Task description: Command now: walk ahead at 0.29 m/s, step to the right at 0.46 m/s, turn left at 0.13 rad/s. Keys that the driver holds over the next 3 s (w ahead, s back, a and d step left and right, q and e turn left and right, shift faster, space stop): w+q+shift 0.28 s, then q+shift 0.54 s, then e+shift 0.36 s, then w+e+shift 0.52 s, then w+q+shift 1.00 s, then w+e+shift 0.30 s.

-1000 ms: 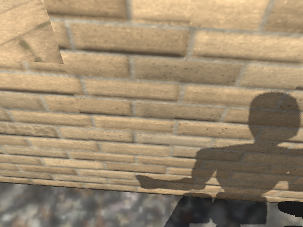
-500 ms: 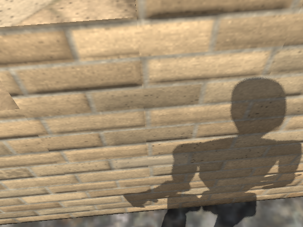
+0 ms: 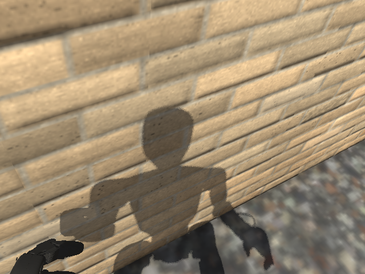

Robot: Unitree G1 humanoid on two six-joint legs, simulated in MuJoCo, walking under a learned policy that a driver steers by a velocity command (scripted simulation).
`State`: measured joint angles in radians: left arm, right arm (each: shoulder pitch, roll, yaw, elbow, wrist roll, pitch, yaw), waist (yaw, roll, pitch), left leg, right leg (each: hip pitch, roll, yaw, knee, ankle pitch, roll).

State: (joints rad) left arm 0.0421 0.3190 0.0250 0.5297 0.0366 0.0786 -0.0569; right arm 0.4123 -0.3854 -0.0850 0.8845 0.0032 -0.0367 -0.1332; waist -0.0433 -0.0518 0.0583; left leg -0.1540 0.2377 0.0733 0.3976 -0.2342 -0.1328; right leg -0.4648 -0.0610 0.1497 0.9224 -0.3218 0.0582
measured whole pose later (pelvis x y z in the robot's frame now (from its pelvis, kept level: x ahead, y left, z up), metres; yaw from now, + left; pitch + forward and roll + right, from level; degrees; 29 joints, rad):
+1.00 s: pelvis -0.07 -0.10 -0.01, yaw +41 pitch +2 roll -1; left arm 0.13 0.31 0.05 0.70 0.02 0.00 0.06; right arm 0.08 -0.29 -0.06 0.65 -0.02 0.01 -0.03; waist 0.01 -0.05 0.02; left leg -0.33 -0.05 -0.06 0.50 -0.21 0.04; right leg -0.51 -0.03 0.00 0.84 -0.28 0.07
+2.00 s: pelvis +0.02 -0.11 -0.01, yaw +10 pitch +1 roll -2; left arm 0.11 0.27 0.05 0.64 0.04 0.04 0.00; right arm 0.24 -0.30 -0.02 0.78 -0.01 -0.03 -0.13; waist -0.01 0.02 0.10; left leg -0.50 0.07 0.10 0.93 -0.44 -0.04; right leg -0.31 0.06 -0.11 0.44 -0.16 -0.09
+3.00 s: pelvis -0.10 -0.11 -0.01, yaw +46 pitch +3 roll +0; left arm 0.44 0.39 0.11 0.89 0.01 0.02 0.13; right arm 0.21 -0.24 -0.04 0.70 -0.07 0.05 0.08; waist 0.08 -0.03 0.06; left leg -0.22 0.03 -0.01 0.49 -0.33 -0.02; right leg -0.51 -0.18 -0.02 0.86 -0.46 0.05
